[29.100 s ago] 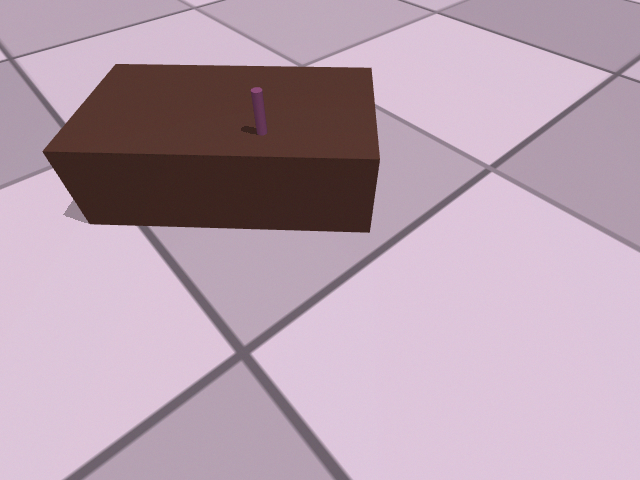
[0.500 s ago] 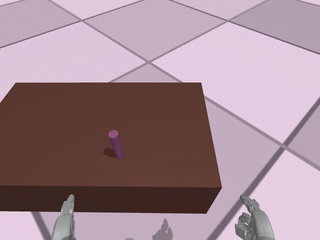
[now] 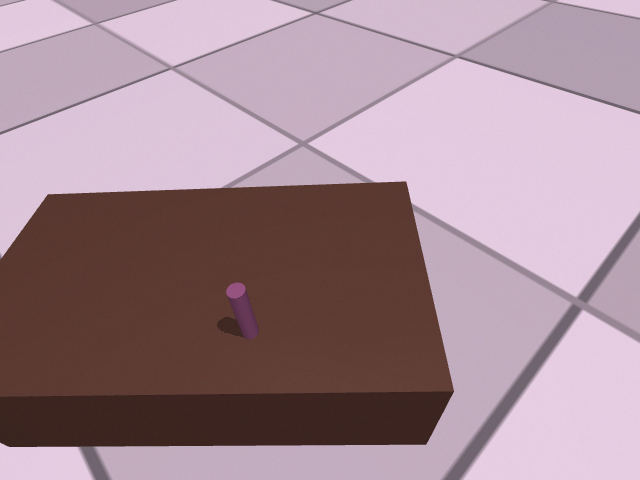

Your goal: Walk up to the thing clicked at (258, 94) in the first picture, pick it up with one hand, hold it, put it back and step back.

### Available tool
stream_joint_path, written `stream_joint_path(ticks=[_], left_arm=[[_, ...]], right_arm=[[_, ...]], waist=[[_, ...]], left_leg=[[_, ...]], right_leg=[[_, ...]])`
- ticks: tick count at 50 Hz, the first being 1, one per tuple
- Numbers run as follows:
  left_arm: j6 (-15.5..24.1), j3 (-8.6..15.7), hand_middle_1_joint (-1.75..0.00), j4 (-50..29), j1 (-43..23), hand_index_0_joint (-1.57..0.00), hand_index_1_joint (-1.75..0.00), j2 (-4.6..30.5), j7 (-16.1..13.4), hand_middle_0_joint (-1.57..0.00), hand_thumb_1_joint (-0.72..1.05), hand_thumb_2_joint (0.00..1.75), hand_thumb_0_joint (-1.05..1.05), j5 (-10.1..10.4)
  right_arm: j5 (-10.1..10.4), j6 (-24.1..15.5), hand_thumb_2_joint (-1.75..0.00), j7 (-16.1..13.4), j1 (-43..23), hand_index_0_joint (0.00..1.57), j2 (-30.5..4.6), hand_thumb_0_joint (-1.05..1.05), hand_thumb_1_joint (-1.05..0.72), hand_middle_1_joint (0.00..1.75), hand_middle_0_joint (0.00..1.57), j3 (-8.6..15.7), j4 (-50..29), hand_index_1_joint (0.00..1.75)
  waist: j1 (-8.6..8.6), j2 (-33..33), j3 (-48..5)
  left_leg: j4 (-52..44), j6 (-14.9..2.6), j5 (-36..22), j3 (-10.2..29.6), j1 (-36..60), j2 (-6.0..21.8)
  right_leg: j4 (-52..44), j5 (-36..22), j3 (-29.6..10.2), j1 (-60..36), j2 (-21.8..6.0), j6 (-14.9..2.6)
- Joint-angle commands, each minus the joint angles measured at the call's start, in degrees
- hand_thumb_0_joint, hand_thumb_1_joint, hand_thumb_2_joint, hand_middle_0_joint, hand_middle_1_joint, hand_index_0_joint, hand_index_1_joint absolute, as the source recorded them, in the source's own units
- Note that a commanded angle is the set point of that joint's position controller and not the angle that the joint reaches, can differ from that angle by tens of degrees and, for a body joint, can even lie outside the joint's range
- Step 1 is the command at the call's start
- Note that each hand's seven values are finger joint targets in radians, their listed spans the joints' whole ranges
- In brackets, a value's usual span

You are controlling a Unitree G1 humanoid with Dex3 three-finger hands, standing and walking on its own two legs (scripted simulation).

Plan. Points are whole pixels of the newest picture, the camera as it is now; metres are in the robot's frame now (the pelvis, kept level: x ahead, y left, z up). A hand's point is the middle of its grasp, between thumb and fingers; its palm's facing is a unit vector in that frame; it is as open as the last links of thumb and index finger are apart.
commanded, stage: home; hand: left
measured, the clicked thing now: (243, 312) +0.53 +0.19 -0.28
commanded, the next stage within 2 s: stand in 1.10 s
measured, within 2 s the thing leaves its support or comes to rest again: neither
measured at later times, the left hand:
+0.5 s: hand out of the picture +0.03 +0.26 -0.13, palm faces -0.01 -0.92 -0.38, open 17.3 cm
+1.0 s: hand out of the picture +0.03 +0.26 -0.13, palm faces +0.00 -0.93 -0.38, open 17.5 cm
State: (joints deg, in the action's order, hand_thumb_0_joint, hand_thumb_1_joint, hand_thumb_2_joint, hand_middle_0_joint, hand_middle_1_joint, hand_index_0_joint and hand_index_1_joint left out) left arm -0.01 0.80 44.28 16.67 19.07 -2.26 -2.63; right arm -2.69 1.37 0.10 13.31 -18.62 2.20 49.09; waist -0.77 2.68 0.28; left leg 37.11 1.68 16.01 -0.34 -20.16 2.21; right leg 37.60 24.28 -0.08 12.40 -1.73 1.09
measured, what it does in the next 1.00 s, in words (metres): stands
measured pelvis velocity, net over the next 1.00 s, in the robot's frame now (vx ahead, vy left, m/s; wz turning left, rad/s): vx -0.01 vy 0.01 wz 0.02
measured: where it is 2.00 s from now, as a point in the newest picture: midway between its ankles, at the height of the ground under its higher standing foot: outside the picture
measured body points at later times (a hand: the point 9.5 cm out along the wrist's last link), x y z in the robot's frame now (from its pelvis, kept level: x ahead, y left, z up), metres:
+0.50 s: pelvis -0.02 +0.01 +0.02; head -0.03 -0.01 +0.47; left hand +0.03 +0.31 -0.11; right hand +0.06 -0.28 -0.12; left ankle +0.04 +0.14 -0.72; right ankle -0.04 -0.13 -0.72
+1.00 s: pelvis -0.01 +0.01 +0.02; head -0.01 +0.00 +0.47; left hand +0.03 +0.31 -0.11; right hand +0.05 -0.29 -0.12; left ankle +0.04 +0.14 -0.72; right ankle -0.04 -0.13 -0.72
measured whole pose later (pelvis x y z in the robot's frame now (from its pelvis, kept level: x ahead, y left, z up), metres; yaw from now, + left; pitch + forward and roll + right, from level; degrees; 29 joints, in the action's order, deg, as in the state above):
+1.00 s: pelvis -0.01 +0.01 +0.02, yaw +1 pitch -4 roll +0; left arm -0.3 0.4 64.9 9.9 19.1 -0.9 -1.3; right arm -0.9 0.9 -0.2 8.4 -19.7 -0.4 63.7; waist -0.5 2.0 3.0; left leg 22.6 1.3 7.7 0.5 -11.5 1.6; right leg 21.9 15.4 1.3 2.9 -2.1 1.8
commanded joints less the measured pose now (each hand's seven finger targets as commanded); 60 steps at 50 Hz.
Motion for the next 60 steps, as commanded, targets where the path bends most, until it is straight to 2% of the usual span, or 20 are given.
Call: stream_joint_path(ticks=[1,4,6,9,11,16,18,21,23,27,30,31,38,41,47,48,51,58,59,60], left_arm=[[2.1,2.7,-0.07,-1.5,-2.6,-0.06,-0.06,10.1,-1.0,-0.05,-0.52,0.08,0.0,0.5],[1.8,2.5,-0.07,1.7,-2.9,-0.06,-0.06,10.8,-0.9,-0.05,-0.53,0.08,0.0,0.6],[1.6,2.4,-0.07,3.5,-3.3,-0.06,-0.06,11.3,-1.0,-0.05,-0.52,0.08,0.0,0.7],[1.4,2.2,-0.06,6.0,-4.3,-0.05,-0.06,11.9,-0.8,-0.05,-0.53,0.08,0.0,0.8],[1.2,2.0,-0.06,7.4,-4.8,-0.05,-0.06,12.0,-0.6,-0.05,-0.53,0.07,0.0,0.8],[0.9,1.7,-0.06,11.0,-5.1,-0.05,-0.06,12.0,-0.3,-0.05,-0.53,0.07,0.0,0.8],[1.0,1.6,-0.06,12.1,-5.3,-0.05,-0.06,12.0,-0.2,-0.05,-0.55,0.06,0.0,0.8],[1.0,1.6,-0.06,13.5,-5.9,-0.05,-0.06,12.3,0.0,-0.05,-0.55,0.06,0.0,0.8],[1.1,1.6,-0.06,14.1,-6.2,-0.05,-0.06,12.1,0.1,-0.05,-0.53,0.07,0.0,0.9],[1.2,1.4,-0.06,15.2,-6.2,-0.05,-0.06,12.0,0.2,-0.05,-0.55,0.06,0.0,0.9],[0.9,1.7,-0.06,16.1,-6.6,-0.05,-0.06,12.2,0.4,-0.05,-0.55,0.06,0.0,1.0],[0.9,1.6,-0.06,16.2,-6.1,-0.05,-0.06,12.1,0.4,-0.05,-0.55,0.06,0.0,1.0],[1.0,1.7,-0.06,17.0,-7.0,-0.05,-0.05,12.5,0.5,-0.05,-0.56,0.05,0.0,1.3],[0.9,1.7,-0.05,17.4,-6.6,-0.05,-0.05,12.4,0.5,-0.05,-0.57,0.05,0.0,1.3],[0.9,1.7,-0.05,17.7,-7.7,-0.05,-0.05,12.5,0.6,-0.05,-0.58,0.04,0.0,1.4],[0.8,1.6,-0.05,17.8,-7.5,-0.05,-0.05,12.3,0.7,-0.05,-0.57,0.05,0.0,1.4],[0.9,1.7,-0.05,17.7,-7.9,-0.05,-0.05,12.4,0.6,-0.04,-0.59,0.04,0.0,1.5],[1.0,1.8,-0.05,17.6,-9.1,-0.05,-0.05,12.4,0.6,-0.04,-0.59,0.04,0.0,1.5],[1.0,2.0,-0.05,17.3,-9.3,-0.05,-0.05,12.8,0.6,-0.05,-0.57,0.05,0.0,1.7],[1.0,1.9,-0.05,17.4,-9.3,-0.05,-0.05,12.5,0.7,-0.04,-0.59,0.03,0.0,1.7]], right_arm=[[0.5,-1.9,-0.9,-0.8,-3.2,0.2,-8.0,0.0,-0.9,0.3,0.2,1.9,-3.2,0.3],[0.7,-1.6,-0.9,-1.0,-3.4,0.2,-8.8,0.0,-0.9,0.3,0.2,1.6,-1.1,0.3],[0.8,-1.6,-0.9,-1.1,-3.6,0.2,-9.2,0.0,-0.9,0.3,0.2,1.3,0.3,0.3],[1.1,-1.3,-0.9,-1.2,-4.1,0.2,-9.5,0.0,-0.9,0.3,0.2,1.0,2.1,0.3],[1.1,-1.5,-0.9,-1.1,-4.4,0.2,-9.8,0.0,-0.9,0.3,0.2,0.7,3.3,0.3],[1.3,-1.5,-0.9,-1.2,-5.3,0.2,-10.6,0.0,-0.9,0.3,0.2,0.5,5.8,0.3],[1.5,-1.5,-0.9,-1.2,-5.7,0.2,-10.7,0.0,-0.9,0.3,0.2,0.5,6.3,0.3],[1.6,-1.4,-0.9,-1.1,-5.7,0.2,-10.7,0.0,-0.9,0.3,0.2,0.4,7.5,0.3],[1.6,-1.5,-0.9,-1.1,-5.3,0.2,-11.0,0.0,-0.9,0.3,0.2,0.4,8.0,0.3],[1.8,-1.5,-0.9,-1.0,-6.9,0.2,-10.9,0.0,-0.9,0.3,0.2,0.2,8.6,0.3],[1.7,-1.4,-0.9,-1.1,-5.6,0.2,-11.3,0.0,-0.9,0.3,0.2,0.1,9.5,0.3],[1.8,-1.6,-0.9,-1.1,-6.4,0.2,-12.0,0.0,-0.9,0.3,0.2,0.3,9.5,0.3],[1.9,-1.7,-0.9,-1.1,-6.4,0.2,-12.0,0.0,-0.9,0.3,0.2,0.0,10.4,0.3],[1.8,-1.8,-0.9,-1.1,-6.7,0.2,-12.4,0.0,-0.9,0.3,0.2,-0.1,10.7,0.3],[2.0,-1.8,-0.9,-1.1,-6.4,0.2,-12.2,0.0,-0.9,0.3,0.2,-0.3,11.4,0.3],[2.1,-1.8,-0.9,-1.2,-6.5,0.2,-12.5,0.0,-0.9,0.3,0.2,-0.3,11.6,0.3],[2.1,-1.9,-0.9,-1.1,-7.3,0.2,-12.5,0.0,-0.9,0.3,0.2,-0.2,11.5,0.3],[2.0,-1.9,-0.9,-1.1,-7.9,0.2,-12.5,0.0,-0.9,0.3,0.2,-0.2,11.8,0.3],[1.9,-2.0,-0.9,-1.2,-7.8,0.2,-12.3,0.0,-0.9,0.3,0.2,-0.2,11.9,0.3],[2.0,-2.0,-0.9,-1.2,-7.5,0.2,-12.5,0.0,-0.9,0.3,0.2,-0.2,12.2,0.3]], waist=[[0.66,-2.8,-3.2],[0.73,-2.2,-2.8],[0.77,-2.0,-2.7],[0.54,-2.1,-0.8],[0.58,-1.4,-0.2],[0.82,-0.2,1.8],[0.81,-1.1,1.9],[0.48,-1.5,3.7],[0.33,-1.2,2.6],[0.72,-1.8,3.3],[0.31,-0.8,3.6],[0.81,-0.5,3.0],[0.53,-1.7,1.2],[0.78,-1.3,0.9],[0.45,-2.3,2.2],[0.48,-1.8,2.5],[0.7,-2.2,1.7],[0.53,-2.9,1.0],[0.51,-3.1,-0.4],[0.42,-2.4,-0.3]], left_leg=[[-6.4,-3.11,-19.0,4.1,9.8,2.7],[-8.3,-3.0,-16.7,4.6,11.3,3.0],[-9.3,-2.86,-17.7,4.9,11.9,3.1],[-11.4,-2.53,-13.0,5.2,11.5,3.2],[-12.7,-2.4,-13.8,5.6,11.6,3.4],[-15.9,-2.03,-7.3,6.6,10.8,3.7],[-16.2,-2.24,-6.8,6.7,11.1,3.8],[-17.3,-1.82,-4.2,7.0,10.8,3.7],[-17.7,-2.02,-5.1,7.0,11.0,3.9],[-17.7,-1.94,-5.3,6.8,11.6,3.8],[-19.4,-1.59,-2.2,7.6,10.1,3.9],[-19.4,-1.76,-2.8,7.7,10.6,4.2],[-18.1,-1.96,-7.4,6.8,12.5,4.0],[-18.6,-2.13,-7.7,7.1,12.3,4.2],[-18.6,-2.02,-9.1,6.9,12.5,4.1],[-18.8,-1.93,-7.8,7.0,12.2,4.1],[-18.3,-2.13,-11.8,6.7,12.8,4.2],[-17.5,-2.14,-14.2,6.1,14.2,4.2],[-16.8,-2.39,-16.9,5.8,14.7,4.5],[-17.4,-2.09,-16.4,6.0,14.4,4.5]], right_leg=[[-9.8,-20.6,-2.1,1.8,-3.2,-2.16],[-12.0,-18.0,-2.1,0.9,-3.4,-2.11],[-12.9,-19.1,-2.0,-0.2,-3.7,-2.0],[-15.4,-15.1,-2.4,-0.2,-4.0,-2.02],[-15.8,-15.6,-2.2,-0.9,-4.0,-1.95],[-18.1,-10.9,-2.1,-1.4,-4.0,-1.82],[-19.2,-11.0,-2.3,-1.7,-4.3,-1.72],[-20.4,-7.6,-2.6,-0.3,-4.3,-1.68],[-20.2,-9.4,-2.6,-1.8,-4.3,-1.73],[-21.7,-8.3,-2.7,-1.0,-4.8,-1.66],[-20.8,-7.4,-2.2,-1.7,-4.0,-1.52],[-21.0,-8.5,-2.3,-2.5,-4.3,-1.64],[-21.5,-10.6,-2.9,-2.9,-5.1,-1.71],[-20.9,-12.2,-2.4,-3.8,-4.9,-1.5],[-21.6,-11.8,-2.8,-3.1,-5.3,-1.66],[-21.5,-11.0,-2.5,-2.8,-4.9,-1.49],[-21.5,-14.1,-2.6,-4.0,-5.4,-1.45],[-22.3,-16.4,-2.6,-3.9,-5.7,-1.21],[-21.7,-19.2,-2.6,-5.3,-5.9,-1.33],[-21.6,-18.0,-2.4,-5.4,-5.6,-1.22]])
